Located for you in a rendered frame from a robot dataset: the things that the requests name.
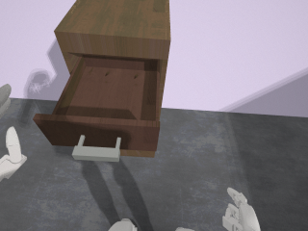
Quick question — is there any left robot hand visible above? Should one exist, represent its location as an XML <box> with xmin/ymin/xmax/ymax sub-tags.
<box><xmin>0</xmin><ymin>84</ymin><xmax>27</xmax><ymax>182</ymax></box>

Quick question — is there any robot left thigh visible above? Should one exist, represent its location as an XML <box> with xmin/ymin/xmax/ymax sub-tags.
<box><xmin>109</xmin><ymin>220</ymin><xmax>138</xmax><ymax>231</ymax></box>

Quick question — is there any robot left shin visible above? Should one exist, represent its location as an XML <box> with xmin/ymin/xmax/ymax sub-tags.
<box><xmin>121</xmin><ymin>218</ymin><xmax>134</xmax><ymax>225</ymax></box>

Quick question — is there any right robot hand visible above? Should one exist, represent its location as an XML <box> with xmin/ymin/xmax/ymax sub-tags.
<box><xmin>222</xmin><ymin>188</ymin><xmax>261</xmax><ymax>231</ymax></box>

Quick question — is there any drawer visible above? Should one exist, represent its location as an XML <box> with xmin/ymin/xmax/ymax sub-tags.
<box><xmin>33</xmin><ymin>53</ymin><xmax>161</xmax><ymax>152</ymax></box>

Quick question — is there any cabinet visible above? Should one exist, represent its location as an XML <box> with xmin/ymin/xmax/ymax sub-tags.
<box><xmin>54</xmin><ymin>0</ymin><xmax>171</xmax><ymax>158</ymax></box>

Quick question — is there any handle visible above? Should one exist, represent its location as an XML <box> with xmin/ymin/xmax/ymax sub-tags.
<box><xmin>72</xmin><ymin>135</ymin><xmax>121</xmax><ymax>163</ymax></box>

